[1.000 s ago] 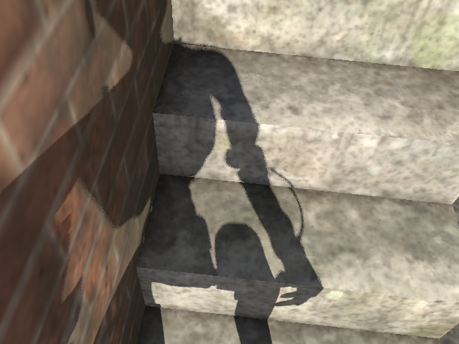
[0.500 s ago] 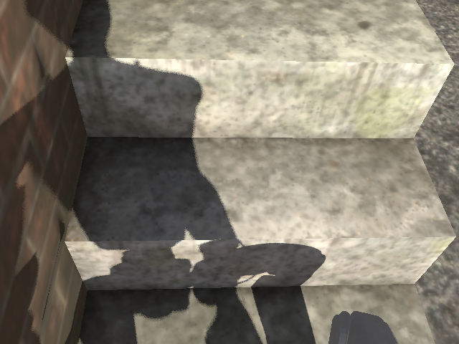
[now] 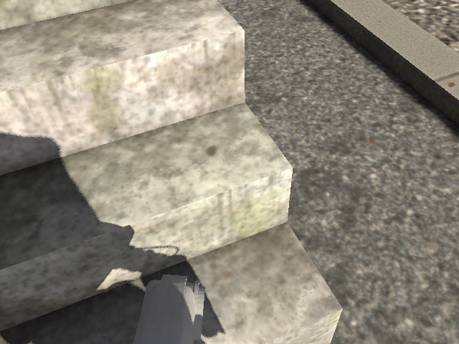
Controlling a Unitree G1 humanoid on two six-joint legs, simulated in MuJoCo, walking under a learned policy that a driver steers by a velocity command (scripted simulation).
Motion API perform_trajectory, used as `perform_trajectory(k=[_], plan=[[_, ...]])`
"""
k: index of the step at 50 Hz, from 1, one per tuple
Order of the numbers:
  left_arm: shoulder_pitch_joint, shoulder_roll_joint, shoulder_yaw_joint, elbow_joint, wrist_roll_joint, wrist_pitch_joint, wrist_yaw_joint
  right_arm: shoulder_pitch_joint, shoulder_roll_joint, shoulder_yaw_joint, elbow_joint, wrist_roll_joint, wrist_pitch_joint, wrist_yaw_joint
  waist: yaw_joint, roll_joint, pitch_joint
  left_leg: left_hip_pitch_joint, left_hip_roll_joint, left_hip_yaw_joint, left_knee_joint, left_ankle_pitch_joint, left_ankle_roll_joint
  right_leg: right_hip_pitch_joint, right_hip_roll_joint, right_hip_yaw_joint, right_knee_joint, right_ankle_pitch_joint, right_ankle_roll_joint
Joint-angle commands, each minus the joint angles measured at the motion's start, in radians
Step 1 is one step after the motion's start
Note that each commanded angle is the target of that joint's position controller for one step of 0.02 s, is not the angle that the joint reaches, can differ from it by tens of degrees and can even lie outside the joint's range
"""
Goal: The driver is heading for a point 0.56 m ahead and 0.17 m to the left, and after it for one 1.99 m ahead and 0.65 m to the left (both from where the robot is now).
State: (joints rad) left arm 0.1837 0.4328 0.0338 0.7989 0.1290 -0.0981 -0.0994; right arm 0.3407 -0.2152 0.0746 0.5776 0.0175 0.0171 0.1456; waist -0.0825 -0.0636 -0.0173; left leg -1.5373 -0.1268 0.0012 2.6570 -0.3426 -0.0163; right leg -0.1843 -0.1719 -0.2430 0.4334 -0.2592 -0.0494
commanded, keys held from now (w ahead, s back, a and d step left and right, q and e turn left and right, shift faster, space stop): w+q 0.68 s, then w+e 0.32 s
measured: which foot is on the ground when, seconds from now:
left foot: up 0.00-0.38, down 0.40-1.00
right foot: down 0.00-0.32, up 0.34-1.00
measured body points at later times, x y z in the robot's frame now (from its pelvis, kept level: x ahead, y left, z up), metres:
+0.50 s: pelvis +0.10 +0.11 +0.13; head +0.11 +0.11 +0.58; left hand +0.30 +0.39 +0.08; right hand +0.10 -0.12 -0.01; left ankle +0.14 +0.19 -0.56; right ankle +0.11 -0.04 -0.35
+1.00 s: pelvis +0.19 +0.08 +0.19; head +0.14 +0.10 +0.64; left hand +0.29 +0.36 +0.09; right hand +0.22 -0.13 +0.05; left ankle +0.13 +0.19 -0.56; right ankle +0.39 +0.02 -0.26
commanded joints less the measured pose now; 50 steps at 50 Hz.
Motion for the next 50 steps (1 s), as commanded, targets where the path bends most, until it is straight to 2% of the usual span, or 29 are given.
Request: perform_trajectory(k=[1, 4, 8, 10, 11, 12, 13, 14, 15, 16, 17, 18, 19, 20, 21, 22, 23, 25, 27, 28, 30, 33, 40, 41, 42, 45, 46, 48, 50], plan=[[0.159, 0.152, 0.026, 0.032, 0.011, -0.015, 0.017, -0.074, -0.057, -0.008, -0.082, -0.010, 0.008, 0.009, 0.068, -0.086, 0.088, -0.306, 0.055, 0.005, 0.034, 0.040, 0.020, 0.187, -0.285, 0.158, -0.279, -0.094, -0.188], [0.184, 0.146, 0.018, 0.076, 0.019, -0.017, 0.018, -0.053, -0.021, 0.011, -0.058, -0.025, 0.024, 0.026, 0.053, -0.099, 0.048, -0.295, 0.087, 0.047, -0.034, 0.093, 0.053, 0.254, -0.272, 0.098, -0.307, -0.037, -0.182], [0.251, 0.122, 0.006, 0.145, 0.042, -0.011, 0.013, -0.076, 0.015, 0.033, -0.076, -0.014, 0.033, 0.039, 0.025, -0.068, 0.054, -0.313, 0.131, 0.044, -0.121, 0.099, 0.118, 0.390, -0.271, 0.043, -0.313, 0.164, -0.166], [0.070, 0.160, 0.009, 0.124, 0.036, 0.000, -0.014, 0.001, -0.006, 0.034, -0.094, -0.017, 0.064, 0.039, -0.129, -0.026, 0.015, 0.068, 0.148, 0.087, -0.440, 0.145, 0.153, 0.205, -0.245, -0.069, -0.382, 0.563, -0.171], [-0.077, 0.234, 0.019, 0.080, 0.017, -0.001, -0.017, 0.000, -0.058, 0.025, -0.125, -0.014, 0.077, 0.029, -0.217, -0.092, -0.069, 0.454, 0.097, 0.124, -0.692, 0.159, 0.119, -0.010, -0.258, -0.065, -0.414, 1.112, -0.238], [-0.110, 0.319, 0.050, 0.079, -0.023, -0.005, -0.006, -0.065, -0.110, 0.008, -0.162, 0.017, 0.065, 0.022, -0.230, -0.197, -0.139, 0.652, 0.011, 0.179, -0.853, 0.095, 0.062, -0.047, -0.263, -0.032, -0.363, 1.666, -0.288], [-0.109, 0.363, 0.070, 0.094, -0.027, 0.004, 0.000, -0.042, -0.110, 0.005, -0.185, 0.032, 0.067, 0.018, -0.264, -0.252, -0.171, 0.714, -0.030, 0.196, -1.042, 0.115, 0.055, 0.037, -0.276, -0.020, -0.272, 1.874, -0.266], [-0.179, 0.193, 0.072, -0.009, -0.221, -0.002, 0.063, 0.181, -0.143, -0.078, 0.082, 0.077, 0.016, -0.148, -0.255, -0.110, -0.452, 1.129, -0.017, 0.075, -1.345, 0.092, 0.082, 0.280, -0.153, -0.157, -0.062, 1.679, -0.036], [-0.130, 0.194, 0.073, -0.002, -0.264, 0.009, 0.070, 0.240, -0.150, -0.076, 0.106, 0.087, -0.008, -0.190, -0.267, -0.135, -0.458, 1.176, -0.091, 0.019, -1.642, 0.038, 0.053, 0.364, -0.113, -0.070, 0.138, 1.652, -0.014], [-0.112, 0.149, 0.069, 0.057, -0.236, 0.009, 0.065, 0.199, -0.145, -0.100, 0.137, 0.092, -0.023, -0.211, -0.253, -0.234, -0.333, 1.163, -0.093, -0.070, -1.868, -0.129, 0.062, 0.358, -0.097, 0.002, 0.267, 1.449, 0.001], [0.176, -0.063, 0.042, 0.039, -0.209, 0.015, 0.037, 0.059, -0.207, -0.122, 0.215, 0.019, -0.004, -0.258, 0.036, 0.292, -0.227, 1.219, 0.011, -0.539, -2.068, -0.168, 0.157, -0.020, 0.129, 0.054, 0.696, 0.514, 0.059], [0.256, -0.048, -0.025, 0.048, 0.031, 0.130, -0.022, 0.343, -0.247, -0.105, 0.189, -0.092, 0.006, -0.108, -0.082, 0.435, -0.352, 1.384, 0.085, -0.617, -1.979, -0.001, 0.326, -0.604, 0.186, 0.439, 1.189, 0.584, -0.105], [0.099, -0.003, 0.000, 0.077, -0.015, 0.148, 0.009, 0.383, -0.186, -0.107, 0.261, -0.128, 0.000, -0.057, -0.117, 0.337, -0.296, 1.343, 0.069, -0.436, -1.984, 0.353, 0.286, -0.709, 0.208, 0.430, 1.340, 0.525, -0.142], [-0.061, -0.009, 0.020, 0.023, -0.081, 0.148, 0.033, 0.417, -0.028, -0.073, 0.332, -0.150, 0.000, -0.045, -0.080, 0.185, -0.245, 1.354, 0.051, -0.334, -2.064, 0.595, 0.209, -0.822, 0.190, 0.352, 1.385, 0.454, -0.133], [-0.049, -0.071, -0.015, -0.062, -0.067, 0.110, 0.050, 0.414, -0.076, -0.080, 0.330, -0.110, -0.029, -0.052, 0.008, 0.286, -0.312, 1.441, 0.122, -0.392, -2.037, 0.865, 0.273, -0.903, 0.206, 0.401, 1.473, 0.283, -0.068], [-0.071, -0.082, -0.013, -0.115, -0.083, 0.062, 0.075, 0.300, -0.029, -0.071, 0.341, -0.059, -0.049, -0.051, 0.050, 0.296, -0.362, 1.443, 0.155, -0.482, -1.991, 0.679, 0.328, -0.994, 0.210, 0.434, 1.581, 0.120, -0.023], [-0.143, -0.074, -0.016, -0.103, -0.108, 0.057, 0.098, 0.248, 0.022, -0.070, 0.373, -0.056, -0.061, -0.037, 0.022, 0.168, -0.232, 1.279, 0.128, -0.479, -2.024, 0.301, 0.283, -1.026, 0.175, 0.411, 1.576, 0.104, -0.028], [-0.110, -0.120, -0.026, -0.071, -0.100, 0.074, 0.126, 0.165, 0.016, -0.070, 0.378, -0.061, -0.074, -0.010, 0.070, 0.126, -0.104, 1.104, 0.127, -0.547, -2.131, -0.074, 0.242, -1.129, 0.138, 0.378, 1.632, 0.110, -0.038], [-0.152, -0.102, -0.026, -0.089, -0.129, 0.077, 0.126, 0.099, -0.053, -0.089, 0.338, -0.053, -0.079, -0.008, 0.059, 0.082, -0.075, 0.900, 0.138, -0.575, -2.189, -0.191, 0.200, -1.107, 0.117, 0.317, 1.640, 0.117, 0.006], [-0.184, -0.124, -0.035, -0.095, -0.138, 0.076, 0.117, 0.160, -0.070, -0.093, 0.364, -0.056, -0.085, -0.015, 0.030, 0.152, -0.083, 0.884, 0.128, -0.598, -2.194, -0.241, 0.204, -1.143, 0.146, 0.286, 1.790, 0.075, 0.000], [-0.149, -0.178, -0.051, -0.075, -0.131, 0.069, 0.109, 0.229, -0.042, -0.085, 0.398, -0.067, -0.099, -0.018, 0.035, 0.158, -0.048, 0.927, 0.124, -0.634, -2.179, -0.317, 0.177, -1.276, 0.147, 0.290, 1.903, 0.138, 0.001], [-0.182, -0.187, -0.062, -0.091, -0.127, 0.064, 0.092, 0.322, -0.051, -0.076, 0.458, -0.093, -0.122, -0.018, 0.012, 0.204, 0.011, 1.019, 0.125, -0.719, -2.183, -0.367, 0.186, -1.458, 0.155, 0.287, 2.053, 0.090, -0.016], [-0.230, -0.164, -0.031, -0.090, -0.123, 0.079, 0.079, 0.303, -0.047, -0.074, 0.394, -0.061, -0.146, -0.021, -0.024, 0.272, -0.028, 1.161, 0.199, -0.682, -2.222, -0.263, 0.214, -1.488, 0.082, 0.204, 1.830, 0.128, 0.076], [-0.334, -0.168, -0.035, -0.120, -0.123, 0.087, 0.079, 0.401, -0.048, -0.069, 0.425, -0.064, -0.146, -0.020, -0.080, 0.282, 0.002, 1.283, 0.223, -0.750, -2.249, -0.336, 0.234, -1.633, 0.074, 0.202, 1.784, 0.029, 0.084], [-0.301, -0.211, -0.054, -0.111, -0.109, 0.099, 0.076, 0.385, -0.046, -0.067, 0.424, -0.066, -0.150, -0.020, -0.058, 0.294, 0.011, 1.365, 0.237, -0.764, -2.260, -0.331, 0.240, -1.661, 0.063, 0.218, 1.675, 0.069, 0.079], [-0.242, -0.212, -0.053, -0.075, -0.101, 0.099, 0.087, 0.321, -0.059, -0.070, 0.410, -0.049, -0.150, -0.013, -0.030, 0.283, 0.032, 1.384, 0.286, -0.762, -2.312, -0.313, 0.270, -1.647, 0.035, 0.216, 1.551, 0.117, 0.078], [-0.316, -0.192, -0.051, -0.078, -0.098, 0.096, 0.083, 0.259, -0.110, -0.083, 0.379, -0.028, -0.140, 0.007, -0.037, 0.228, 0.065, 1.311, 0.316, -0.729, -2.374, -0.303, 0.253, -1.583, 0.030, 0.154, 1.517, -0.046, 0.067], [-0.303, -0.208, -0.045, -0.098, -0.113, 0.100, 0.075, 0.180, -0.141, -0.096, 0.378, -0.044, -0.117, 0.004, -0.005, 0.263, 0.065, 1.147, 0.306, -0.637, -2.410, -0.340, 0.228, -1.332, 0.035, 0.135, 1.422, -0.061, 0.034], [-0.215, -0.235, -0.049, -0.088, -0.114, 0.082, 0.071, 0.053, -0.111, -0.089, 0.333, -0.050, -0.128, -0.008, 0.061, 0.294, 0.077, 1.069, 0.346, -0.517, -2.502, -0.249, 0.220, -1.104, 0.050, 0.113, 1.392, -0.079, 0.040]])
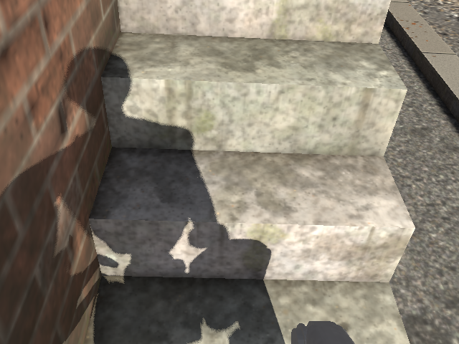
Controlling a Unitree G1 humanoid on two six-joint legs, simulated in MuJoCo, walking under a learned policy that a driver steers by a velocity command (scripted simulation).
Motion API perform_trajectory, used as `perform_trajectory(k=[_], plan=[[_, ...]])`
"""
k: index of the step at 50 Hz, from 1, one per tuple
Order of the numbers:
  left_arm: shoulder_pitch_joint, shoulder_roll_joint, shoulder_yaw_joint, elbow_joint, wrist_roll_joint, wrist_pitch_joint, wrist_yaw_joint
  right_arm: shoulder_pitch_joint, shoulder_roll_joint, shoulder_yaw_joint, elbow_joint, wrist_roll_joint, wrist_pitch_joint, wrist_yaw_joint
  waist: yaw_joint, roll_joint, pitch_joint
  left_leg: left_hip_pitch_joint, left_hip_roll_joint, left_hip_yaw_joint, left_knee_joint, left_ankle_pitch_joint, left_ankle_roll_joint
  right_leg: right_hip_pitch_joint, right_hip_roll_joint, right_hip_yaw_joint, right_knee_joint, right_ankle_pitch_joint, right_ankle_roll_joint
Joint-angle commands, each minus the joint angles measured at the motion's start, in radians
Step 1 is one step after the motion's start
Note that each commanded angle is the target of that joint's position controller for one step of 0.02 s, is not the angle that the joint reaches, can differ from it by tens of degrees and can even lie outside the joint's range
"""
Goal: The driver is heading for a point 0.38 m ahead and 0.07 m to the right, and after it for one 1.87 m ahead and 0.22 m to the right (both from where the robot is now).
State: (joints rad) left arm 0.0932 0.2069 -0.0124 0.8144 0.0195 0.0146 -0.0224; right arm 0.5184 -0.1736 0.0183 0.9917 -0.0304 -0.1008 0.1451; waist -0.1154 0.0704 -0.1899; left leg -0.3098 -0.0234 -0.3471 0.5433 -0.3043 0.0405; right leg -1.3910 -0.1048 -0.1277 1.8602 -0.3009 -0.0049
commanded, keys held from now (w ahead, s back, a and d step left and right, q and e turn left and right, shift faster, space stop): w+e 0.30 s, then w+q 0.70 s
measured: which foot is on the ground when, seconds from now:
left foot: down 0.00-0.16, up 0.18-0.92, down 0.94-1.00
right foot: up 0.00-0.10, down 0.12-0.98, up 1.00-1.00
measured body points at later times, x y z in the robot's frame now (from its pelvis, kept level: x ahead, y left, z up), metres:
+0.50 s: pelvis +0.15 -0.13 +0.15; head +0.14 -0.15 +0.60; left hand +0.11 +0.10 +0.01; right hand +0.26 -0.37 +0.01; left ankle +0.23 +0.06 -0.25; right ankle +0.12 -0.17 -0.55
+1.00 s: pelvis +0.38 -0.09 +0.25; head +0.37 -0.14 +0.70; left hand +0.29 +0.14 +0.12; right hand +0.60 -0.29 +0.16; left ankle +0.46 -0.01 -0.36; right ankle +0.19 -0.19 -0.44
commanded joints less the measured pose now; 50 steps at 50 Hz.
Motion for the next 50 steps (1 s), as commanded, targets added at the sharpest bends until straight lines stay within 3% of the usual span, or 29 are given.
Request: perform_trajectory(k=[1, 3, 6, 8, 10, 11, 12, 13, 14, 17, 19, 21, 22, 23, 24, 25, 27, 31, 35, 40, 41, 42, 43, 44, 46, 47, 48, 49, 50], plan=[[-0.084, 0.016, 0.004, -0.105, 0.005, -0.045, -0.013, -0.154, -0.157, -0.040, -0.125, 0.007, -0.024, -0.006, 0.112, 0.154, 0.196, -0.199, 0.227, -0.071, -0.434, -0.199, 0.150, 0.326, 0.000, -0.032, -0.133, -0.114, -0.020], [-0.168, 0.038, 0.017, -0.168, 0.020, -0.025, -0.022, -0.139, -0.183, -0.045, -0.134, 0.011, -0.026, -0.002, 0.115, 0.140, 0.198, -0.154, 0.279, 0.000, -0.504, -0.011, 0.160, 0.497, 0.019, -0.061, -0.285, -0.272, -0.025], [-0.129, 0.079, 0.010, -0.180, -0.002, -0.032, -0.066, -0.208, -0.268, -0.071, -0.155, -0.007, -0.003, -0.002, 0.110, 0.143, 0.098, 0.288, 0.303, 0.088, -0.327, 0.647, 0.188, 0.503, 0.090, -0.058, -0.662, -0.474, -0.070], [-0.034, 0.144, 0.032, -0.115, -0.051, -0.043, -0.019, 0.051, -0.195, -0.063, -0.116, -0.128, 0.016, 0.034, 0.054, -0.081, -0.138, 0.110, 0.168, 0.213, -0.079, 0.803, 0.116, 0.852, 0.106, 0.342, -0.838, -0.236, -0.193], [0.262, 0.202, 0.067, 0.024, -0.016, -0.031, 0.008, -0.086, -0.123, -0.063, -0.155, -0.137, 0.038, 0.066, 0.216, -0.200, 0.010, -0.289, 0.053, 0.197, 0.199, 0.352, 0.100, 1.014, 0.045, 0.713, -1.096, -0.510, -0.279], [0.465, 0.195, 0.069, 0.079, -0.016, -0.050, 0.032, -0.130, -0.098, -0.077, -0.112, -0.108, 0.063, 0.071, 0.342, -0.278, 0.032, -0.412, -0.021, 0.070, 0.701, 0.222, 0.064, 1.078, -0.048, 1.025, -1.266, -0.554, -0.324], [0.523, 0.224, 0.074, 0.103, -0.017, -0.087, 0.023, -0.220, -0.107, -0.095, -0.135, -0.051, 0.047, 0.036, 0.334, -0.304, 0.116, -0.467, -0.104, -0.070, 1.171, 0.250, 0.068, 0.983, -0.055, 1.057, -1.289, -0.483, -0.204], [0.411, 0.221, 0.081, 0.046, -0.012, -0.059, -0.003, -0.335, -0.105, -0.101, -0.172, 0.008, 0.053, 0.013, 0.299, -0.218, 0.133, -0.606, -0.169, -0.147, 1.488, 0.305, 0.090, 0.970, -0.085, 1.074, -1.305, -0.294, -0.131], [0.306, 0.204, 0.081, 0.027, -0.021, -0.054, -0.019, -0.340, -0.114, -0.101, -0.156, 0.014, 0.037, -0.002, 0.250, -0.155, 0.195, -0.710, -0.163, -0.151, 1.628, 0.322, 0.084, 0.946, -0.083, 1.046, -1.298, -0.210, -0.097], [0.073, 0.070, 0.025, 0.017, -0.013, -0.036, -0.019, -0.285, -0.126, -0.085, -0.095, -0.014, 0.026, -0.013, 0.123, -0.056, 0.127, -0.816, -0.099, -0.092, 1.603, 0.325, 0.091, 0.963, -0.050, 0.849, -1.273, -0.010, -0.077], [0.147, 0.049, 0.007, 0.053, 0.016, -0.078, -0.016, -0.268, -0.112, -0.065, -0.085, -0.012, 0.030, -0.025, 0.102, -0.037, 0.158, -0.875, -0.087, -0.041, 1.468, 0.399, 0.047, 0.958, -0.019, 0.632, -1.276, 0.078, -0.016], [0.257, 0.107, 0.015, 0.099, 0.046, -0.111, -0.017, -0.267, -0.123, -0.064, -0.060, 0.004, 0.033, -0.015, 0.116, -0.139, 0.155, -0.880, -0.124, 0.080, 1.517, 0.389, 0.024, 0.955, 0.018, 0.435, -1.304, 0.172, -0.007], [0.500, -0.010, 0.034, 0.202, 0.029, -0.168, 0.033, -0.486, -0.073, -0.060, -0.136, 0.025, 0.082, -0.146, 0.235, -0.083, 0.252, -0.778, -0.177, 0.225, 1.457, 0.311, 0.005, 1.041, 0.028, 0.335, -1.376, -0.061, 0.041], [0.556, 0.002, 0.038, 0.259, 0.042, -0.183, 0.049, -0.506, -0.029, -0.049, -0.171, 0.011, 0.090, -0.192, 0.231, -0.156, 0.283, -0.832, -0.184, 0.241, 1.601, 0.250, 0.005, 1.037, 0.024, 0.365, -1.407, -0.005, 0.013], [0.420, 0.115, 0.018, 0.167, 0.097, -0.139, -0.028, -0.342, -0.069, -0.053, -0.110, 0.004, 0.103, -0.084, 0.161, -0.362, 0.239, -1.027, -0.198, 0.018, 1.848, 0.290, 0.073, 1.070, -0.060, 0.457, -1.356, 0.299, -0.055], [0.347, 0.116, 0.028, 0.139, 0.111, -0.112, -0.055, -0.308, -0.124, -0.069, -0.092, 0.030, 0.092, -0.053, 0.172, -0.224, 0.238, -1.168, -0.243, -0.043, 1.986, 0.299, 0.096, 1.164, -0.108, 0.462, -1.325, 0.423, -0.082], [0.400, 0.092, -0.002, 0.150, 0.123, -0.093, -0.085, -0.251, -0.158, -0.077, -0.073, 0.057, 0.073, -0.059, 0.157, -0.110, 0.206, -1.359, -0.250, -0.066, 2.018, 0.374, 0.113, 1.326, -0.138, 0.398, -1.312, 0.536, -0.031], [0.500, 0.061, -0.040, 0.207, 0.106, -0.141, -0.095, -0.422, -0.141, -0.057, -0.155, 0.047, 0.087, -0.055, 0.147, -0.157, 0.270, -1.370, -0.148, 0.169, 1.998, 0.364, 0.100, 1.249, -0.107, 0.248, -1.455, 0.309, -0.072], [0.592, 0.038, -0.079, 0.235, 0.146, -0.152, -0.095, -0.526, -0.105, -0.023, -0.238, 0.040, 0.130, -0.068, 0.206, -0.173, 0.270, -1.474, -0.100, 0.229, 1.884, 0.319, 0.075, 1.357, -0.173, 0.246, -1.525, 0.373, -0.163], [0.601, 0.084, -0.081, 0.255, 0.115, -0.152, -0.106, -0.567, -0.074, -0.010, -0.367, 0.030, 0.160, -0.064, 0.158, -0.176, 0.233, -1.460, -0.030, 0.348, 1.641, 0.173, 0.045, 1.499, -0.237, 0.171, -1.595, 0.569, -0.214], [0.592, 0.062, -0.081, 0.252, 0.109, -0.149, -0.102, -0.666, -0.068, -0.002, -0.411, 0.029, 0.159, -0.068, 0.168, -0.186, 0.232, -1.301, -0.020, 0.462, 1.433, 0.115, 0.063, 1.414, -0.223, 0.130, -1.674, 0.697, -0.190], [0.460, 0.085, -0.082, 0.233, 0.089, -0.138, -0.114, -0.706, -0.058, 0.009, -0.475, 0.028, 0.194, -0.048, 0.053, -0.269, 0.222, -0.939, -0.035, 0.625, 1.231, 0.085, 0.082, 1.131, -0.213, 0.059, -1.712, 1.239, -0.226], [0.493, 0.143, -0.069, 0.277, 0.072, -0.150, -0.105, -0.760, -0.061, 0.004, -0.527, 0.045, 0.200, -0.023, 0.027, -0.342, 0.168, -0.711, -0.098, 0.676, 1.135, -0.027, 0.040, 1.051, -0.250, 0.083, -1.692, 1.757, -0.267], [0.507, 0.226, -0.049, 0.322, 0.089, -0.138, -0.110, -0.703, -0.040, 0.009, -0.533, 0.052, 0.216, -0.008, -0.030, -0.414, 0.165, -0.711, -0.126, 0.639, 1.030, -0.111, 0.021, 1.207, -0.288, 0.080, -1.623, 2.066, -0.272], [0.482, 0.324, 0.027, 0.320, 0.049, -0.103, -0.124, -0.558, -0.080, -0.004, -0.507, 0.036, 0.219, -0.008, -0.058, -0.429, 0.105, -0.757, -0.195, 0.675, 0.641, -0.136, 0.038, 1.593, -0.288, 0.075, -1.379, 2.480, -0.259], [0.500, 0.306, 0.039, 0.346, 0.089, -0.072, -0.146, -0.435, -0.122, -0.019, -0.460, 0.042, 0.218, -0.014, -0.075, -0.407, 0.084, -0.596, -0.247, 0.667, 0.479, -0.022, 0.071, 1.555, -0.282, 0.067, -1.228, 2.583, -0.287], [0.477, 0.269, 0.050, 0.357, 0.112, -0.043, -0.161, -0.107, -0.154, -0.046, -0.329, 0.025, 0.232, -0.030, -0.159, -0.334, 0.023, -0.203, -0.243, 0.487, 0.409, 0.091, 0.138, 1.233, -0.255, 0.112, -0.946, 2.499, -0.270], [0.461, 0.142, 0.034, 0.282, 0.155, -0.042, -0.148, 0.104, -0.234, -0.064, -0.170, 0.001, 0.203, -0.038, -0.090, -0.025, -0.179, 0.336, -0.117, 0.019, 0.286, 0.221, 0.314, 0.710, -0.065, 0.208, -0.640, 1.281, -0.184], [0.338, 0.185, 0.074, 0.291, 0.043, -0.021, -0.152, 0.153, -0.170, -0.059, -0.204, -0.032, 0.186, -0.013, -0.127, 0.105, -0.162, 0.159, 0.096, -0.412, -0.055, -0.186, 0.401, 0.629, 0.169, 0.328, -0.231, 0.521, -0.142]])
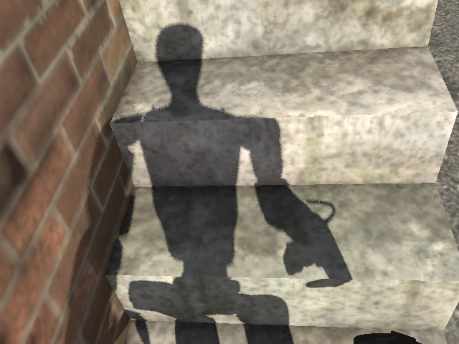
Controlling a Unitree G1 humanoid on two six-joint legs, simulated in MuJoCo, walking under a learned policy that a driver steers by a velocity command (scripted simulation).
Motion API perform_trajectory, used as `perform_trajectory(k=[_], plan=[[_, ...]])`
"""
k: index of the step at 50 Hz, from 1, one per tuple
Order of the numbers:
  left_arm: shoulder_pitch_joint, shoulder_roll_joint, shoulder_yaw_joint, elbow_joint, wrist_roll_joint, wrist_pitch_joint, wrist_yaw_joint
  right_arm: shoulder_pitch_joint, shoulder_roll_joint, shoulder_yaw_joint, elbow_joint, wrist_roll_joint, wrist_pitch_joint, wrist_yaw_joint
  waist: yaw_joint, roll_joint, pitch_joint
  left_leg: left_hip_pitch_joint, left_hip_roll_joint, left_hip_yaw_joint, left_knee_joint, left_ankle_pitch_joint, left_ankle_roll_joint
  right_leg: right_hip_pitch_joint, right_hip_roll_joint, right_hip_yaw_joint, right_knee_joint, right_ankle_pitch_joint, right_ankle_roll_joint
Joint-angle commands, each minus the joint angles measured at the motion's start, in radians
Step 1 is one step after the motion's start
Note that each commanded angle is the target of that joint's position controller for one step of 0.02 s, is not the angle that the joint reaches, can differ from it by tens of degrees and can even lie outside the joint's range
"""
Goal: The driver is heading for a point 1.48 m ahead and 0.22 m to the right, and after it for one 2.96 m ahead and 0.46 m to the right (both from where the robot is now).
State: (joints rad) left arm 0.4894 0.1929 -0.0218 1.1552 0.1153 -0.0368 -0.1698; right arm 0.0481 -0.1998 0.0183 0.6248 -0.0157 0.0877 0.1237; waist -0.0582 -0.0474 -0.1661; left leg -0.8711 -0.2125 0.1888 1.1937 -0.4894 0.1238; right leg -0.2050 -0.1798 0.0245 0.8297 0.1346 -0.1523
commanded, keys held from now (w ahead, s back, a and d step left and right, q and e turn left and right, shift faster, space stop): w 0.58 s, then w+e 0.42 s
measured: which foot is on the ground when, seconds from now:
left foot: down 0.00-0.40, up 0.42-0.80, down 0.82-1.00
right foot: up 0.00-0.34, down 0.36-0.86, up 0.88-1.00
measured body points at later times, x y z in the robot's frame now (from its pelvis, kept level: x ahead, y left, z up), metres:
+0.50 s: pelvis +0.26 -0.01 +0.25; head +0.23 -0.04 +0.69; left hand +0.46 +0.23 +0.19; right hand +0.31 -0.24 +0.08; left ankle +0.14 +0.14 -0.29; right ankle +0.32 -0.09 -0.41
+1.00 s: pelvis +0.43 +0.01 +0.32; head +0.40 -0.01 +0.77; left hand +0.53 +0.22 +0.19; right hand +0.45 -0.21 +0.16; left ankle +0.37 +0.13 -0.41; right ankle +0.42 -0.11 -0.11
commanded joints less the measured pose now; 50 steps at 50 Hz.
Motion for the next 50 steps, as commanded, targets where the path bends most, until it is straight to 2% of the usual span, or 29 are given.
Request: perform_trajectory(k=[1, 3, 4, 5, 7, 10, 12, 14, 17, 18, 19, 20, 21, 22, 23, 25, 28, 31, 33, 36, 38, 40, 41, 42, 43, 44, 46, 48, 50], plan=[[-0.186, 0.094, 0.065, -0.083, -0.083, 0.033, 0.029, 0.602, -0.046, -0.040, 0.188, -0.026, -0.052, 0.000, -0.173, 0.171, 0.004, 0.557, 0.294, -0.948, -0.709, -0.258, 0.289, -0.718, 0.247, 0.262, 1.015, 0.085, -0.020], [-0.268, -0.008, 0.039, -0.162, -0.049, 0.023, 0.113, 0.379, 0.099, 0.008, 0.240, 0.006, -0.132, 0.011, 0.006, 0.086, 0.107, 0.353, 0.224, -0.770, -0.643, -0.055, 0.275, -0.847, 0.194, 0.266, 1.222, 0.056, -0.036], [-0.286, 0.002, 0.041, -0.212, -0.074, 0.032, 0.134, 0.307, 0.150, 0.033, 0.283, -0.006, -0.149, 0.025, 0.067, 0.047, 0.107, 0.298, 0.225, -0.681, -0.685, 0.073, 0.234, -0.882, 0.184, 0.253, 1.319, 0.037, -0.051], [-0.262, 0.020, 0.041, -0.232, -0.079, 0.045, 0.153, 0.233, 0.167, 0.043, 0.293, -0.004, -0.155, 0.030, 0.117, -0.016, 0.108, 0.250, 0.213, -0.560, -0.687, 0.198, 0.197, -0.904, 0.150, 0.200, 1.275, 0.002, -0.038], [-0.330, 0.040, 0.049, -0.290, -0.113, 0.041, 0.173, 0.185, 0.109, 0.010, 0.290, 0.038, -0.162, 0.040, 0.138, 0.108, 0.120, 0.176, 0.229, -0.519, -0.754, 0.290, 0.197, -0.956, 0.130, 0.082, 1.409, -0.354, 0.008], [-0.499, 0.016, 0.019, -0.375, -0.089, 0.012, 0.204, 0.452, 0.170, 0.040, 0.479, -0.050, -0.170, 0.038, 0.086, 0.030, 0.155, 0.386, 0.286, -0.636, -0.763, 0.186, 0.115, -1.320, 0.147, 0.096, 1.614, -0.464, -0.086], [-0.708, 0.062, 0.028, -0.491, -0.105, 0.017, 0.208, 0.516, 0.087, 0.024, 0.514, -0.078, -0.167, 0.042, 0.061, 0.017, 0.082, 0.381, 0.225, -0.566, -0.758, 0.360, 0.074, -1.219, 0.112, 0.035, 1.257, -0.413, -0.093], [-0.895, 0.040, 0.015, -0.592, -0.102, 0.035, 0.215, 0.365, -0.012, -0.017, 0.427, -0.011, -0.166, 0.060, 0.103, 0.046, 0.024, 0.089, 0.273, -0.479, -1.023, 0.750, 0.106, -0.654, 0.140, -0.106, 0.774, -0.696, -0.026], [-0.627, 0.034, 0.011, -0.527, -0.078, 0.075, 0.153, 0.334, -0.161, -0.055, 0.425, 0.034, -0.237, 0.048, 0.223, 0.165, -0.016, 0.491, 0.407, -0.456, -0.820, 2.187, 0.034, -0.556, 0.254, -0.170, 0.581, -0.505, 0.038], [-0.553, 0.082, 0.020, -0.495, -0.071, 0.071, 0.152, 0.300, -0.164, -0.063, 0.420, 0.028, -0.233, 0.067, 0.214, 0.155, -0.043, 0.724, 0.426, -0.445, -0.701, 2.413, 0.071, -0.608, 0.304, -0.189, 0.329, -0.534, 0.031], [-0.367, 0.115, 0.044, -0.424, -0.080, 0.069, 0.153, 0.405, -0.105, -0.059, 0.459, -0.036, -0.221, 0.096, 0.172, 0.003, -0.236, 0.673, 0.406, -0.435, -0.520, 2.456, 0.052, -0.332, 0.262, -0.008, 0.349, -0.189, -0.062], [-0.223, 0.120, 0.056, -0.377, -0.101, 0.078, 0.169, 0.455, -0.076, -0.060, 0.497, -0.075, -0.197, 0.125, 0.200, -0.054, -0.289, 0.486, 0.376, -0.459, -0.395, 2.146, 0.055, -0.096, 0.196, 0.235, 0.179, -0.194, -0.122], [-0.223, 0.180, 0.077, -0.366, -0.089, 0.097, 0.176, 0.386, -0.023, -0.059, 0.507, -0.095, -0.163, 0.140, 0.225, -0.330, -0.121, 0.331, 0.183, -0.382, 0.030, 0.978, -0.065, -0.256, 0.022, 0.561, -0.147, -0.408, -0.236], [-0.255, 0.156, 0.081, -0.379, -0.038, 0.096, 0.161, 0.358, -0.057, -0.076, 0.512, -0.018, -0.139, 0.134, 0.231, -0.175, -0.035, 0.131, 0.097, -0.420, 0.620, 0.664, -0.013, -0.352, -0.014, 0.759, -0.348, -0.819, -0.266], [-0.282, 0.160, 0.078, -0.332, -0.048, 0.076, 0.148, 0.335, -0.017, -0.065, 0.494, -0.020, -0.139, 0.093, 0.191, -0.100, 0.059, -0.159, 0.069, -0.538, 0.848, 0.590, 0.013, -0.314, -0.013, 0.727, -0.328, -0.920, -0.212], [-0.230, 0.031, 0.049, -0.224, -0.089, 0.026, 0.127, 0.307, 0.032, -0.049, 0.470, -0.044, -0.139, 0.036, 0.103, 0.117, 0.082, -0.277, 0.034, -0.596, 0.743, 0.571, 0.031, -0.195, 0.018, 0.461, -0.286, -0.390, -0.105], [-0.354, -0.094, 0.010, -0.244, -0.103, -0.048, 0.130, 0.248, -0.012, -0.045, 0.460, -0.067, -0.145, 0.005, -0.001, 0.043, 0.028, -0.269, 0.156, -0.399, 0.483, 0.463, -0.047, -0.167, 0.109, 0.100, -0.291, -0.199, -0.038], [-0.280, 0.024, 0.047, -0.255, -0.072, -0.026, 0.111, 0.111, 0.006, -0.015, 0.401, -0.009, -0.134, 0.006, 0.013, 0.033, -0.018, -0.077, 0.236, -0.158, 0.330, 0.348, -0.158, -0.340, 0.107, 0.021, -0.465, -0.273, -0.039], [-0.337, 0.105, 0.071, -0.300, -0.073, -0.018, 0.123, 0.133, -0.026, -0.023, 0.402, -0.010, -0.147, 0.007, 0.012, 0.018, -0.008, 0.277, 0.241, -0.104, 0.216, 0.438, -0.170, -0.525, 0.146, -0.009, -0.554, -0.266, -0.051], [-0.257, 0.152, 0.089, -0.252, -0.108, -0.013, 0.134, -0.038, -0.035, -0.010, 0.295, -0.040, -0.132, -0.038, 0.037, 0.069, 0.046, 0.142, 0.242, -0.119, -0.070, 0.228, -0.185, -0.207, 0.020, 0.163, -0.552, -0.161, -0.152], [-0.244, 0.179, 0.096, -0.252, -0.126, -0.030, 0.128, 0.028, -0.031, -0.007, 0.287, -0.038, -0.092, -0.054, -0.008, 0.005, -0.027, 0.293, 0.203, -0.096, -0.280, 0.436, -0.140, -0.079, 0.090, 0.077, -0.405, 0.572, -0.139], [-0.135, 0.149, 0.098, -0.189, -0.154, -0.033, 0.105, 0.011, -0.027, -0.006, 0.229, -0.043, -0.074, -0.078, -0.005, -0.028, -0.025, 0.323, 0.144, -0.016, -0.765, 0.408, -0.123, 0.132, 0.061, 0.156, -0.218, 0.786, -0.197], [-0.107, 0.144, 0.101, -0.148, -0.115, -0.012, 0.080, 0.113, -0.022, -0.010, 0.251, -0.024, -0.080, -0.094, -0.019, -0.062, -0.045, 0.491, 0.142, -0.027, -0.849, 0.486, -0.090, 0.078, 0.070, 0.154, -0.101, 0.833, -0.190], [-0.114, 0.075, 0.088, -0.156, -0.085, -0.012, 0.048, 0.370, -0.081, -0.034, 0.316, -0.036, -0.093, -0.110, -0.076, 0.026, -0.143, 0.840, 0.241, -0.110, -0.700, 0.639, 0.016, -0.186, 0.084, 0.124, 0.185, 0.771, -0.137], [-0.048, -0.063, 0.039, -0.179, -0.057, -0.014, 0.035, 0.529, -0.132, -0.051, 0.382, -0.030, -0.122, -0.101, -0.070, 0.257, -0.227, 1.143, 0.490, -0.325, -0.637, 1.007, 0.249, -0.619, 0.201, 0.048, 0.644, 0.039, -0.051], [-0.042, -0.124, 0.013, -0.179, -0.061, 0.021, 0.014, 0.549, -0.107, -0.042, 0.398, -0.071, -0.121, -0.061, -0.049, 0.373, -0.167, 1.110, 0.689, -0.548, -0.735, 1.128, 0.330, -0.949, 0.233, 0.017, 1.195, -0.603, -0.005], [-0.179, -0.112, 0.014, -0.269, -0.111, 0.046, 0.064, 0.438, -0.005, -0.036, 0.442, -0.052, -0.124, -0.018, -0.033, 0.202, 0.026, 1.013, 0.707, -0.499, -0.858, 0.667, 0.242, -1.330, 0.117, 0.047, 1.590, -0.738, -0.018], [-0.442, -0.059, 0.017, -0.424, -0.116, 0.070, 0.138, 0.334, 0.142, -0.004, 0.464, -0.070, -0.142, 0.005, 0.044, 0.030, 0.137, 0.925, 0.678, -0.345, -0.982, 0.614, 0.188, -1.428, 0.058, 0.093, 1.496, -0.869, -0.037], [-0.566, -0.022, 0.009, -0.529, -0.137, 0.091, 0.175, 0.151, 0.070, -0.021, 0.414, -0.086, -0.171, 0.039, 0.149, 0.031, 0.149, 0.569, 0.516, -0.143, -1.110, 0.398, 0.106, -1.117, -0.025, 0.031, 0.973, -0.693, -0.054]])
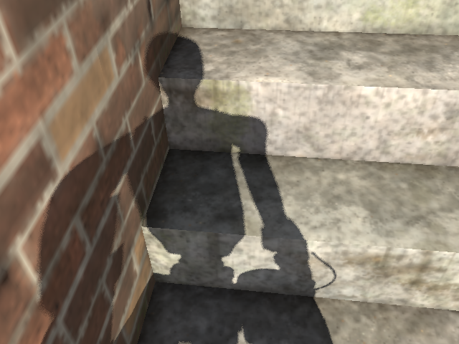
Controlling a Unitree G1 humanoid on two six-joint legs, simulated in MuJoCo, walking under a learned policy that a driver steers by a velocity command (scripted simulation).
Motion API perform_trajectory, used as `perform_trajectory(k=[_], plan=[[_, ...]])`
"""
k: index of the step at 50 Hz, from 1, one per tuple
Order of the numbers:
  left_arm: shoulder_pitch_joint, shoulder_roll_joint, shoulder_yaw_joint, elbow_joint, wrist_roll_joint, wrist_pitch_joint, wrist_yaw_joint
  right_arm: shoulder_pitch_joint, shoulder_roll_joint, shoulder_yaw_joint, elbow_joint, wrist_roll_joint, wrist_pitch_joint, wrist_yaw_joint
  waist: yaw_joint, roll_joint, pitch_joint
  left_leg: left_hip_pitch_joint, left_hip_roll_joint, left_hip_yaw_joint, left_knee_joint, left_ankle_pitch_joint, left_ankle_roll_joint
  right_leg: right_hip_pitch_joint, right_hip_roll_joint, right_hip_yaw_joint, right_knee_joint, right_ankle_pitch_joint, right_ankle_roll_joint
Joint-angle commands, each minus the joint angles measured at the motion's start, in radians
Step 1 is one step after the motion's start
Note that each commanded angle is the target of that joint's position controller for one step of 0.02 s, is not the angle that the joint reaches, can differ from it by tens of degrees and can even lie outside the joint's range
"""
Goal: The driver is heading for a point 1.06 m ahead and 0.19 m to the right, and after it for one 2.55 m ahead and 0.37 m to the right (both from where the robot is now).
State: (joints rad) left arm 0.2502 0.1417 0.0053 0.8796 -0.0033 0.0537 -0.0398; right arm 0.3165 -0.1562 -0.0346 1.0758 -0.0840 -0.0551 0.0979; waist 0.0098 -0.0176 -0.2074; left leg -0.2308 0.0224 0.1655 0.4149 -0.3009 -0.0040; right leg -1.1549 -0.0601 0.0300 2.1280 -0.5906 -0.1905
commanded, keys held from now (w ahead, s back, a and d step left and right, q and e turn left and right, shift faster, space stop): w+e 0.56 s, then w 0.44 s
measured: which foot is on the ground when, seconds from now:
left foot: down 0.00-0.22, up 0.24-0.92, down 0.94-1.00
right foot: up 0.00-0.22, down 0.24-0.96, up 0.98-1.00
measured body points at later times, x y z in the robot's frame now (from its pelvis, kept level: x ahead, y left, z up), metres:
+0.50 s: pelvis +0.10 -0.09 +0.17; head +0.11 -0.10 +0.62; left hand +0.20 +0.15 +0.04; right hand +0.22 -0.35 +0.07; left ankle +0.17 +0.07 -0.23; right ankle +0.15 -0.16 -0.54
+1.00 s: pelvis +0.27 -0.03 +0.26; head +0.28 -0.07 +0.70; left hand +0.35 +0.21 +0.13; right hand +0.40 -0.32 +0.20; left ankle +0.38 +0.07 -0.35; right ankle +0.16 -0.14 -0.46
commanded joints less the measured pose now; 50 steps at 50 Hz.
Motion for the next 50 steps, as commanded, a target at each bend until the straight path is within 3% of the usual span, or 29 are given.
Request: perform_trajectory(k=[1, 2, 3, 5, 6, 8, 9, 10, 11, 12, 13, 14, 15, 16, 18, 19, 22, 25, 29, 32, 38, 42, 43, 45, 46, 47, 48, 49, 50], plan=[[-0.287, 0.059, -0.023, -0.232, -0.013, 0.009, 0.035, -0.185, -0.053, 0.009, -0.086, 0.011, -0.025, 0.072, 0.090, 0.029, 0.134, -0.251, 0.242, -0.059, -0.361, 0.172, 0.225, 0.022, -0.119, 0.001, -0.443, 0.114, 0.001], [-0.366, 0.086, -0.036, -0.243, -0.005, 0.004, 0.008, -0.135, -0.210, -0.037, -0.090, 0.056, -0.018, 0.082, 0.076, 0.063, 0.165, -0.377, 0.265, -0.066, -0.484, 0.100, 0.231, 0.159, -0.054, -0.072, -0.499, -0.193, 0.048], [-0.259, 0.024, -0.060, -0.180, 0.019, 0.000, -0.030, -0.105, -0.236, -0.027, -0.102, 0.046, -0.016, 0.079, 0.063, 0.142, 0.184, -0.378, 0.339, -0.066, -0.471, 0.226, 0.257, 0.194, 0.000, -0.169, -0.253, -0.108, 0.076], [-0.115, 0.047, -0.041, -0.117, 0.024, 0.012, -0.026, -0.099, -0.254, -0.019, -0.122, -0.009, 0.005, 0.086, 0.103, 0.154, 0.200, -0.102, 0.333, 0.015, -0.328, 0.487, 0.257, -0.049, -0.020, -0.133, -0.279, 0.076, 0.029], [-0.172, 0.061, -0.046, -0.136, 0.028, 0.015, -0.032, -0.068, -0.233, -0.013, -0.126, -0.016, 0.006, 0.079, 0.089, 0.131, 0.139, -0.050, 0.346, 0.017, -0.293, 0.757, 0.262, 0.030, -0.011, -0.119, -0.381, 0.085, 0.010], [-0.182, 0.071, -0.057, -0.193, -0.006, -0.007, -0.026, -0.025, -0.328, -0.037, -0.126, 0.000, -0.018, 0.062, 0.126, 0.268, 0.017, 0.102, 0.346, 0.059, -0.168, 1.407, 0.265, 0.214, 0.071, -0.111, -0.580, -0.028, 0.035], [-0.081, 0.014, -0.026, -0.203, 0.091, 0.002, 0.031, -0.090, -0.274, -0.037, -0.208, 0.152, -0.056, -0.141, 0.167, 0.074, -0.026, 0.159, 0.330, 0.142, 0.059, 1.844, 0.208, 0.481, 0.182, -0.292, -0.671, -0.138, 0.011], [-0.130, 0.042, -0.035, -0.238, 0.079, -0.026, 0.043, 0.028, -0.290, -0.032, -0.204, 0.163, -0.086, -0.192, 0.103, 0.083, -0.152, 0.125, 0.303, 0.098, 0.290, 1.902, 0.191, 0.678, 0.221, -0.234, -0.865, -0.170, 0.007], [-0.080, 0.064, -0.019, -0.253, 0.044, -0.049, 0.043, 0.045, -0.302, -0.037, -0.234, 0.148, -0.102, -0.194, 0.098, 0.115, -0.197, -0.075, 0.270, 0.050, 0.487, 1.689, 0.150, 0.867, 0.205, -0.033, -1.013, -0.079, -0.022], [-0.026, 0.158, 0.019, -0.216, 0.042, -0.045, 0.043, -0.036, -0.255, -0.031, -0.301, 0.106, -0.105, -0.179, 0.111, -0.043, -0.219, -0.357, 0.174, -0.027, 0.764, 0.744, 0.107, 1.060, 0.130, 0.278, -1.265, 0.001, -0.039], [-0.018, 0.286, 0.079, -0.220, 0.069, -0.032, 0.048, -0.151, -0.148, -0.006, -0.363, 0.057, -0.080, -0.154, 0.132, -0.194, -0.258, -0.537, 0.045, -0.174, 1.246, 0.308, 0.067, 1.008, 0.009, 0.694, -1.561, -0.239, -0.070], [-0.058, 0.286, 0.088, -0.216, 0.073, -0.038, 0.041, -0.231, -0.075, 0.004, -0.426, 0.020, -0.052, -0.154, 0.106, -0.155, -0.245, -0.605, 0.009, -0.321, 1.579, 0.305, 0.076, 0.931, -0.043, 0.790, -1.685, -0.242, -0.040], [0.180, 0.289, 0.066, -0.187, 0.002, -0.024, 0.005, 0.076, -0.191, -0.059, -0.252, 0.065, -0.011, 0.009, 0.202, -0.062, -0.052, -0.765, -0.173, -0.630, 1.743, 0.401, 0.078, 0.764, -0.047, 0.859, -1.707, -0.168, -0.038], [0.079, 0.288, 0.070, -0.133, -0.015, -0.036, -0.024, 0.002, -0.183, -0.059, -0.302, 0.058, -0.020, 0.050, 0.109, -0.113, 0.141, -0.899, -0.183, -0.602, 1.813, 0.379, 0.098, 0.674, -0.041, 0.697, -1.644, -0.025, -0.039], [-0.123, 0.179, 0.030, -0.131, -0.030, -0.077, -0.045, -0.044, -0.091, -0.002, -0.384, 0.001, -0.025, 0.019, -0.071, 0.064, 0.139, -0.886, -0.079, -0.464, 1.576, 0.314, 0.128, 0.540, 0.008, 0.429, -1.542, 0.125, -0.027], [-0.158, 0.142, 0.014, -0.132, -0.002, -0.091, -0.038, -0.044, -0.093, 0.014, -0.387, 0.000, -0.010, 0.003, -0.100, 0.093, 0.094, -0.853, -0.044, -0.399, 1.562, 0.278, 0.111, 0.524, -0.001, 0.395, -1.584, 0.158, -0.021], [-0.001, 0.171, 0.020, -0.102, 0.046, -0.118, -0.017, -0.094, -0.118, 0.038, -0.427, 0.044, 0.022, 0.002, -0.038, -0.051, 0.109, -0.895, -0.070, -0.254, 1.786, 0.166, 0.039, 0.584, -0.012, 0.346, -1.695, 0.150, 0.016], [0.215, 0.231, 0.036, -0.004, 0.091, -0.154, -0.012, -0.176, -0.081, 0.058, -0.477, 0.071, 0.001, -0.002, 0.033, -0.037, 0.239, -1.192, -0.075, -0.291, 1.924, 0.097, 0.060, 0.777, -0.079, 0.445, -1.696, 0.073, -0.009], [0.184, 0.270, 0.018, -0.045, 0.072, -0.164, -0.014, -0.162, -0.094, 0.073, -0.516, 0.051, 0.006, -0.007, 0.023, -0.073, 0.248, -1.269, -0.061, -0.216, 1.970, 0.120, 0.022, 0.790, -0.100, 0.493, -1.726, 0.001, -0.027], [0.325, 0.275, -0.004, -0.006, 0.077, -0.183, -0.011, -0.232, -0.106, 0.077, -0.563, 0.055, 0.029, -0.008, 0.086, -0.137, 0.258, -1.433, -0.030, -0.172, 1.919, 0.081, -0.002, 0.923, -0.127, 0.554, -1.765, -0.037, -0.055], [0.433, 0.307, -0.005, 0.060, 0.084, -0.193, -0.031, -0.312, -0.043, 0.105, -0.595, 0.048, 0.045, -0.001, 0.113, -0.182, 0.287, -1.577, 0.024, -0.139, 1.736, 0.083, 0.043, 1.135, -0.221, 0.589, -1.892, 0.059, -0.084], [0.209, 0.277, -0.034, 0.017, 0.058, -0.200, -0.061, -0.299, -0.054, 0.110, -0.656, 0.034, 0.070, 0.013, -0.026, -0.153, 0.258, -0.906, 0.005, -0.038, 1.472, 0.020, 0.056, 0.693, -0.162, 0.317, -1.951, 0.473, -0.059], [0.173, 0.320, -0.025, 0.014, 0.042, -0.195, -0.077, -0.382, -0.084, 0.100, -0.707, 0.035, 0.086, 0.025, -0.062, -0.165, 0.223, -0.654, -0.025, -0.012, 1.270, -0.083, 0.049, 0.579, -0.194, 0.306, -2.001, 0.795, -0.087], [0.088, 0.511, 0.029, -0.033, 0.004, -0.184, -0.094, -0.266, -0.169, 0.057, -0.763, 0.056, 0.109, 0.035, -0.192, -0.282, 0.047, -0.423, -0.115, -0.025, 1.062, -0.111, -0.012, 0.805, -0.250, 0.293, -1.898, 1.534, -0.091], [0.089, 0.540, 0.057, -0.035, -0.025, -0.168, -0.089, -0.235, -0.198, 0.045, -0.753, 0.056, 0.106, 0.043, -0.191, -0.276, 0.013, -0.428, -0.166, 0.033, 0.852, -0.192, -0.023, 0.996, -0.248, 0.282, -1.799, 1.811, -0.106], [0.120, 0.553, 0.082, -0.022, -0.011, -0.147, -0.097, -0.153, -0.211, 0.032, -0.738, 0.059, 0.105, 0.047, -0.202, -0.252, -0.003, -0.417, -0.180, 0.043, 0.610, -0.195, 0.008, 1.161, -0.222, 0.242, -1.602, 2.136, -0.117], [0.188, 0.472, 0.075, 0.001, 0.031, -0.128, -0.103, 0.057, -0.220, 0.011, -0.655, 0.024, 0.106, 0.037, -0.205, -0.167, -0.108, -0.222, -0.157, -0.084, 0.506, -0.026, 0.072, 1.089, -0.152, 0.169, -1.286, 2.102, -0.090], [0.315, 0.304, 0.022, 0.028, 0.096, -0.118, -0.114, 0.223, -0.284, -0.010, -0.577, 0.012, 0.093, 0.018, -0.167, 0.215, -0.254, 0.186, 0.122, -0.748, 0.353, 0.311, 0.402, 0.549, 0.064, 0.255, -0.928, 0.988, 0.067], [0.207, 0.264, 0.026, 0.041, 0.029, -0.103, -0.121, 0.301, -0.266, -0.007, -0.579, 0.003, 0.069, 0.005, -0.270, 0.294, -0.200, -0.002, 0.284, -1.179, 0.097, -0.450, 0.444, 0.347, 0.111, 0.367, -0.479, 0.706, 0.111]])
Velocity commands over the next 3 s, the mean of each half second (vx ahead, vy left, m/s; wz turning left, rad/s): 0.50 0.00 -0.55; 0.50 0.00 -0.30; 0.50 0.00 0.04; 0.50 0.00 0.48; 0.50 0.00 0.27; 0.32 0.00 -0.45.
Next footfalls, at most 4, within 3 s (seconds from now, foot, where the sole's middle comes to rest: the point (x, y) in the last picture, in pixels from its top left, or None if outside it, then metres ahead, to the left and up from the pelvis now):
0.24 right None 0.19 -0.16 -0.58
0.94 left None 0.42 0.05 -0.38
1.38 right None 0.39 -0.25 -0.38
1.90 left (264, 206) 0.64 -0.03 -0.19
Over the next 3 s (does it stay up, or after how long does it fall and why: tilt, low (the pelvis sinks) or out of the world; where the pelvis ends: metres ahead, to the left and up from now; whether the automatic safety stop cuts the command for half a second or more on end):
stays up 0.97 -0.09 0.78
